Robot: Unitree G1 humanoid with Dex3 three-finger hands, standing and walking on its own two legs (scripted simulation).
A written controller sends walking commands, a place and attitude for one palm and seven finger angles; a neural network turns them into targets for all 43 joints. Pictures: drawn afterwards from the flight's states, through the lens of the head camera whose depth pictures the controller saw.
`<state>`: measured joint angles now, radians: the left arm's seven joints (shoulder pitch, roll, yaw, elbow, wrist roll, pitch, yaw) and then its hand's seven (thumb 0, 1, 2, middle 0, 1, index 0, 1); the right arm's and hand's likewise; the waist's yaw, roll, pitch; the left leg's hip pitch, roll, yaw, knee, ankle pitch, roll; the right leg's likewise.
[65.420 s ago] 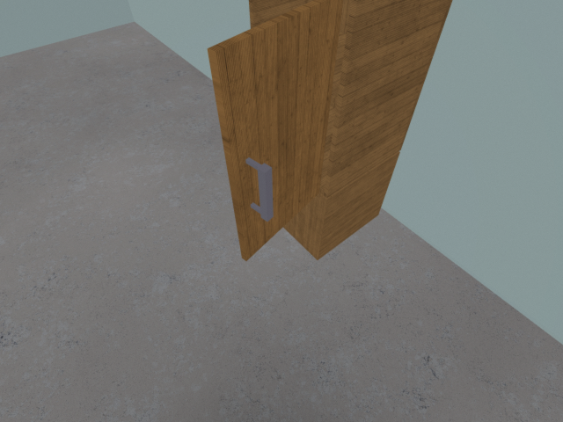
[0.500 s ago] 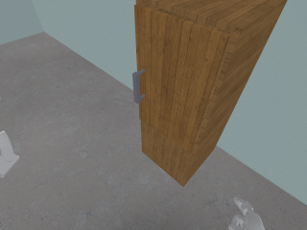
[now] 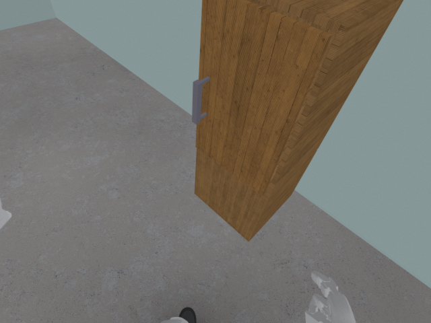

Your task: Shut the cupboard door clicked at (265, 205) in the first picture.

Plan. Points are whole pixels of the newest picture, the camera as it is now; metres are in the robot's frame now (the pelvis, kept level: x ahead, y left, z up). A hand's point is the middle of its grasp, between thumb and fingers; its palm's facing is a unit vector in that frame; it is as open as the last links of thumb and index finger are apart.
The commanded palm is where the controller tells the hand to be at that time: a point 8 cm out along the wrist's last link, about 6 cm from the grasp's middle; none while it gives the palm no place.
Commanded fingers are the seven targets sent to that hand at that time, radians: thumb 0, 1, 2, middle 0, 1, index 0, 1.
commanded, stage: step back with the hand held close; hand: left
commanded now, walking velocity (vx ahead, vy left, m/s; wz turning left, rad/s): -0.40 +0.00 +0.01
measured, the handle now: (201, 100) +0.77 +0.12 -0.06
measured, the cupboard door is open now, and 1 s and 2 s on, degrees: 2 2 2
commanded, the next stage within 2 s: stop stepping back and stand still in 0.02 s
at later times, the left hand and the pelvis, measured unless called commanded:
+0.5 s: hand out of the picture +0.11 +0.28 +0.17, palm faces +0.47 -0.82 -0.33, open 7.4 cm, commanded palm +0.03 +0.31 +0.19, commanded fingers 0.00 0.90 0.90 -0.20 -0.30 -0.20 -0.30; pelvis -0.11 +0.01 +0.00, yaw -1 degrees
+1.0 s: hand out of the picture +0.06 +0.26 +0.18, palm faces +0.42 -0.80 -0.42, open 7.4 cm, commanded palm +0.01 +0.31 +0.19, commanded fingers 0.00 0.90 0.90 -0.20 -0.30 -0.20 -0.30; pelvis -0.13 +0.01 +0.00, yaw +0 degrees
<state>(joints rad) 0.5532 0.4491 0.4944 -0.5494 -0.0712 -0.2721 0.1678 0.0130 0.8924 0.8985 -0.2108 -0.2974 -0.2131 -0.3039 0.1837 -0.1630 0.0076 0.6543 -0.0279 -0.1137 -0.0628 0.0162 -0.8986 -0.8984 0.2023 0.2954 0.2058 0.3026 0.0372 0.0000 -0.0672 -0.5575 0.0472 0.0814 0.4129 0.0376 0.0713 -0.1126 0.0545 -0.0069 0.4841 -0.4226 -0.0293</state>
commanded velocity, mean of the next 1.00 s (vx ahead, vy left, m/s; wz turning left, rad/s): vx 0.09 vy -0.02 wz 0.01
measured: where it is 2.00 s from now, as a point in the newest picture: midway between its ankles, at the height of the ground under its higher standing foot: outside the picture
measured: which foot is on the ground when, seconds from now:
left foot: down 0.00-0.20, up 0.22-0.32, down 0.34-0.56, up 0.58-0.72, down 0.74-1.00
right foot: up 0.00-0.00, down 0.02-0.76, up 0.78-0.88, down 0.90-1.00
